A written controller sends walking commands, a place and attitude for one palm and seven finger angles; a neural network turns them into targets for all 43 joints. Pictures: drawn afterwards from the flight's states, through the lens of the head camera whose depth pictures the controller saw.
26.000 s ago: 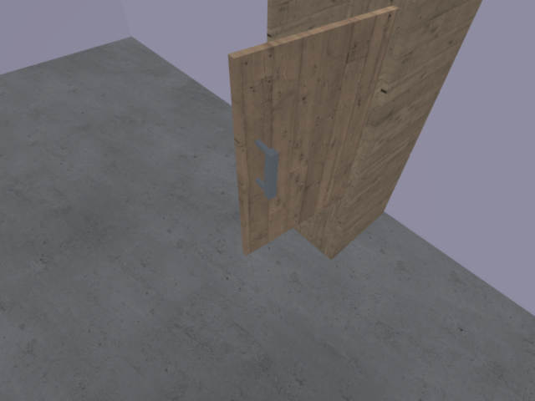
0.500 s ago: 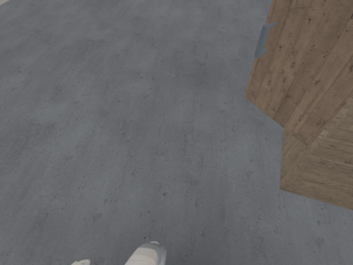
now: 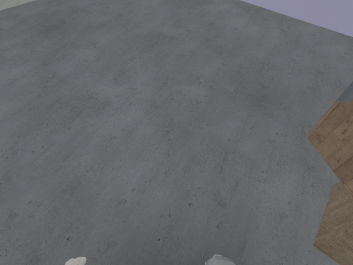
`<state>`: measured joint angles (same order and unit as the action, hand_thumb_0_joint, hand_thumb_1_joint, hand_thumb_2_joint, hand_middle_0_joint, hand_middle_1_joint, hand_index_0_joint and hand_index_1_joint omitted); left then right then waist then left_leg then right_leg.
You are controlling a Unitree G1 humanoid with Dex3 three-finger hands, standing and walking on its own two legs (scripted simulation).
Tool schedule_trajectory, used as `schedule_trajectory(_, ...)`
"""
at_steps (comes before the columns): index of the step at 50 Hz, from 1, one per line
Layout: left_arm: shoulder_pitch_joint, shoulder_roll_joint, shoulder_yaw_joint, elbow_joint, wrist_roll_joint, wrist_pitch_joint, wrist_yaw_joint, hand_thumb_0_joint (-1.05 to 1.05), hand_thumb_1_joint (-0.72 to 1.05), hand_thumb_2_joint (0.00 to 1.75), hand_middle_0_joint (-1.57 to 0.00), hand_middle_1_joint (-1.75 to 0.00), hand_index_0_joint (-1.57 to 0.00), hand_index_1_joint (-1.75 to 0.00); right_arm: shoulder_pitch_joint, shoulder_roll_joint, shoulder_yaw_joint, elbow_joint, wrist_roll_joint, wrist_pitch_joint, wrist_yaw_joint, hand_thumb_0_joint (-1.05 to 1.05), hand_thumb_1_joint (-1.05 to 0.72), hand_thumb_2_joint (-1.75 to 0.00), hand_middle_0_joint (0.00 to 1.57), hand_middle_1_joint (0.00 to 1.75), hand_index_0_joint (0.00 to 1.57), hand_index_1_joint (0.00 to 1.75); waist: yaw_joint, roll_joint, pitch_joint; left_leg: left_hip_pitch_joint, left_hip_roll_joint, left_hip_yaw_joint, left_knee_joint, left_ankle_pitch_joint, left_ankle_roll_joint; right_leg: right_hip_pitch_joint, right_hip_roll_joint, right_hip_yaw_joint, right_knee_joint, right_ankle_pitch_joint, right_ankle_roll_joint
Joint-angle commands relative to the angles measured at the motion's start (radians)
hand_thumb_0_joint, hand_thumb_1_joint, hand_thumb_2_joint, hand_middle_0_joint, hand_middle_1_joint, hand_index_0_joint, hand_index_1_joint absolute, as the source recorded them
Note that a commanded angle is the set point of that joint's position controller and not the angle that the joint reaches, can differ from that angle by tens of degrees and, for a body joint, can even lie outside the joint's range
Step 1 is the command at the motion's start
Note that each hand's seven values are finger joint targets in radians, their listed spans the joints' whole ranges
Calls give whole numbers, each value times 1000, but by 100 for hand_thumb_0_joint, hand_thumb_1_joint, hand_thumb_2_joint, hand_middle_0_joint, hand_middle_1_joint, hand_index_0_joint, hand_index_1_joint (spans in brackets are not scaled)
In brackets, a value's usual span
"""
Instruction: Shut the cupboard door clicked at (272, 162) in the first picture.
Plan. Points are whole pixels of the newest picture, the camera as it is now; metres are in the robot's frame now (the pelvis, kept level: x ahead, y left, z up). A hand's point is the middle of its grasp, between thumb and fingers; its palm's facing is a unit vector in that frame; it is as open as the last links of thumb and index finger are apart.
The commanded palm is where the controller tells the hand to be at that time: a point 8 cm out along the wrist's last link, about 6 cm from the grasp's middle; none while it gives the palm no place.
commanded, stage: walk to a spot facing it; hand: left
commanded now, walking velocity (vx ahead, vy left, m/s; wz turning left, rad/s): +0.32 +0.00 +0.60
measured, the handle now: out of the picture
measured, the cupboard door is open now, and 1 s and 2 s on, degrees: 53 53 53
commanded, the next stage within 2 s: turn to face it in 0.60 s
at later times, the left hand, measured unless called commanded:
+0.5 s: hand out of the picture +0.06 +0.17 -0.19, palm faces +0.41 -0.89 -0.18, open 7.4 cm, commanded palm none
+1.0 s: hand (86, 191) +0.33 +0.29 -0.17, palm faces +0.36 -0.92 -0.19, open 7.4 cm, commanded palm none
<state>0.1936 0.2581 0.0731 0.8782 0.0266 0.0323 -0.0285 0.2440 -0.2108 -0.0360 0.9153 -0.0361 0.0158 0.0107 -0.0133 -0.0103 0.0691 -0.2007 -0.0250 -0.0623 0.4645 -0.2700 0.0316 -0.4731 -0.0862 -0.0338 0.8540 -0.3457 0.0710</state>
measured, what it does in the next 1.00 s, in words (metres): walks ahead, turning left: right foot, then left foot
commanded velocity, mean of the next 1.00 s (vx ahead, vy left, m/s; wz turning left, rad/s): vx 0.20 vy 0.00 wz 0.12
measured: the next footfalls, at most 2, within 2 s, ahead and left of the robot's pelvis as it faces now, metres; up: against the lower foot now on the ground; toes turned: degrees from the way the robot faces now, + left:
right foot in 0.12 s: +0.13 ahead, -0.15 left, +0.00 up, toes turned +1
left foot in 0.54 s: +0.26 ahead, +0.17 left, +0.00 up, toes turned +29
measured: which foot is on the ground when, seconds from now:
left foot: down 0.00-0.10, up 0.12-0.52, down 0.54-1.00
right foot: up 0.00-0.10, down 0.12-0.54, up 0.56-0.98, down 1.00-1.00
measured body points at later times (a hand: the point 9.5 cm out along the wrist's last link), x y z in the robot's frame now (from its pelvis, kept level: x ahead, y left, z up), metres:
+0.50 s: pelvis +0.16 +0.02 -0.01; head +0.20 +0.06 +0.43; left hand +0.03 +0.22 -0.17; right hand +0.36 -0.17 -0.14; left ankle +0.22 +0.15 -0.72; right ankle +0.09 -0.15 -0.74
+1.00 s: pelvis +0.32 +0.09 -0.01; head +0.34 +0.10 +0.44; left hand +0.31 +0.34 -0.16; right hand +0.42 -0.12 -0.17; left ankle +0.23 +0.15 -0.74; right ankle +0.41 +0.02 -0.73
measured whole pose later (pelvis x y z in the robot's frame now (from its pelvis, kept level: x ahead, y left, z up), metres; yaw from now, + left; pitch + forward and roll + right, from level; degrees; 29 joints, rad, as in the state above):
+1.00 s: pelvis +0.32 +0.09 -0.01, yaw +19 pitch -2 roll +1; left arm 0.20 0.17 0.05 0.93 0.02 0.03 -0.01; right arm 0.27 -0.17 -0.03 1.02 -0.03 0.00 -0.03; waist 0.00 0.00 0.07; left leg -0.09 0.01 0.18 0.51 -0.39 0.03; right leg -0.38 -0.03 -0.07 0.67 -0.18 0.01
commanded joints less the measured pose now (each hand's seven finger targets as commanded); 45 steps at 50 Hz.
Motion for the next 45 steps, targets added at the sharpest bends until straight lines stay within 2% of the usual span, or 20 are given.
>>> schedule_trajectory(1, -30, 74, 17, -99, 1, -40, -2, 0, 90, 90, -20, -30, -20, -30, -12, -223, -68, -55, 3, -23, -10, 0, -90, -90, 20, 30, 20, 30, 3, 179, -11, -89, 195, -272, -208, -233, 139, 99, 52, -39, -168, 36, -3)
schedule_trajectory(3, 76, 86, 27, -67, 3, -50, 0, 0, 90, 90, -20, -30, -20, -30, -48, -206, -66, -61, 8, -21, -11, 0, -90, -90, 20, 30, 20, 30, 62, 129, -21, -234, 147, -250, -98, -259, 112, 334, 81, -54, -294, 79, -8)
schedule_trajectory(4, 178, 129, 41, -42, 6, -64, 8, 0, 90, 90, -20, -30, -20, -30, -57, -164, -60, -72, 17, -25, -9, 0, -90, -90, 20, 30, 20, 30, 113, 6, -53, -378, 71, -190, 68, -283, 74, 539, 8, 35, -435, -1, -22)
schedule_trajectory(5, 274, 246, 64, -29, 22, -78, 27, 0, 90, 90, -20, -30, -20, -30, -33, -79, -43, -94, 30, -32, -5, 0, -90, -90, 20, 30, 20, 30, 156, -329, -119, -568, -69, -9, 441, -348, 1, 692, -310, 434, -629, -311, -118)
schedule_trajectory(6, 263, 236, 54, -29, 4, -65, 33, 0, 90, 90, -20, -30, -20, -30, -58, -108, -54, -110, 11, -31, 0, 0, -90, -90, 20, 30, 20, 30, 130, -277, -84, -580, -26, -16, 654, -357, -5, 556, -410, 553, -725, -446, -173)
schedule_trajectory(7, 184, 211, 51, -48, 4, -70, 39, 0, 90, 90, -20, -30, -20, -30, -45, -105, -59, -105, 5, -31, 6, 0, -90, -90, 20, 30, 20, 30, 79, -201, -48, -587, 24, -33, 766, -253, -5, 454, -406, 559, -731, -512, -195)
schedule_trajectory(8, 127, 171, 43, -54, 6, -79, 41, 0, 90, 90, -20, -30, -20, -30, -48, -103, -58, -87, 1, -29, 11, 0, -90, -90, 20, 30, 20, 30, 56, -237, -13, -584, 63, -32, 825, -169, -12, 372, -384, 497, -736, -469, -188)
schedule_trajectory(10, 53, 86, 24, -50, 4, -92, 43, 0, 90, 90, -20, -30, -20, -30, -32, -84, -55, -54, 2, -18, 29, 0, -90, -90, 20, 30, 20, 30, 1, -132, -1, -498, 111, -2, 790, -37, -31, 301, -295, 181, -690, -154, -156)
schedule_trajectory(12, 96, 69, 18, -25, 3, -105, 42, 0, 90, 90, -20, -30, -20, -30, -39, -54, -47, -46, 8, -11, 38, 0, -90, -90, 20, 30, 20, 30, 7, -144, 0, -495, 107, 50, 719, 0, -46, 356, -254, 15, -654, 156, -151)
schedule_trajectory(17, 188, 82, 18, 34, 4, -112, 44, 0, 90, 90, -20, -30, -20, -30, -146, -18, -29, -84, 10, -9, 55, 0, -90, -90, 20, 30, 20, 30, 34, -132, 12, -500, 108, 129, 469, 30, -37, 476, -254, -143, -620, 420, -143)
schedule_trajectory(21, 205, 112, 25, 51, 6, -110, 44, 0, 90, 90, -20, -30, -20, -30, -206, -32, -23, -117, 10, -21, 65, 0, -90, -90, 20, 30, 20, 30, 46, -130, 8, -399, 96, 171, 272, -2, -3, 507, -295, -178, -566, 482, -141)
schedule_trajectory(23, 183, 138, 33, 47, 4, -108, 43, 0, 90, 90, -20, -30, -20, -30, -140, -54, -31, -108, 8, -31, 57, 0, -90, -90, 20, 30, 20, 30, 4, -131, -35, -254, 49, 210, 215, -38, 26, 497, -303, -214, -442, 653, -136)
schedule_trajectory(25, 171, 143, 34, 44, -4, -100, 36, 0, 90, 90, -20, -30, -20, -30, 91, -139, -54, -48, -1, -37, 42, 0, -90, -90, 20, 30, 20, 30, -113, -25, -171, 158, 10, 205, 90, 32, 54, 320, -241, -279, -67, 591, -85)
schedule_trajectory(26, 204, 95, 31, 8, -15, -93, 21, 0, 90, 90, -20, -30, -20, -30, 214, -281, -89, -31, -12, -42, 24, 0, -90, -90, 20, 30, 20, 30, -156, 252, -296, 443, 276, -213, 32, 73, 163, 0, -98, -272, 273, 73, -25)
schedule_trajectory(27, 92, 74, 11, -61, -14, -89, 18, 0, 90, 90, -20, -30, -20, -30, 286, -352, -100, -8, 5, -39, 6, 0, -90, -90, 20, 30, 20, 30, -187, 259, -306, 491, 446, -498, -103, 228, 249, -210, -9, -114, 461, -266, -22)
schedule_trajectory(28, 36, 74, 15, -81, -12, -87, 28, 0, 90, 90, -20, -30, -20, -30, 241, -345, -91, -7, 11, -42, -4, 0, -90, -90, 20, 30, 20, 30, -157, 129, -258, 363, 472, -442, -132, 140, 239, -235, -37, -23, 513, -220, -41)
schedule_trajectory(30, 62, 51, 12, -33, -4, -73, 24, 0, 90, 90, -20, -30, -20, -30, 58, -236, -59, -61, 13, -52, -19, 0, -90, -90, 20, 30, 20, 30, -78, 177, -146, 118, 389, -310, -186, -60, 183, -207, -97, 26, 477, -90, -38)
schedule_trajectory(33, 150, 12, 11, 28, 10, -47, 14, 0, 90, 90, -20, -30, -20, -30, -15, -152, -28, -58, 9, -68, -24, 0, -90, -90, 20, 30, 20, 30, 2, 115, -79, -29, 281, -144, -223, 49, 144, -98, -81, 15, 336, 33, -26)
schedule_trajectory(41, 80, -26, -17, 43, -4, -21, 27, 0, 90, 90, -20, -30, -20, -30, 43, -79, -15, 33, 17, -69, -36, 0, -90, -90, 20, 30, 20, 30, 27, 84, -25, 11, 263, 64, -213, 453, 130, 6, -13, 16, -3, 201, -32)
schedule_trajectory(45, 34, -12, -6, 18, -5, -11, 24, 0, 90, 90, -20, -30, -20, -30, 37, -100, -23, 50, 12, -50, -45, 0, -90, -90, 20, 30, 20, 30, 20, 137, 32, 17, 313, 101, -150, 472, 132, 59, 19, 0, -97, 150, -55)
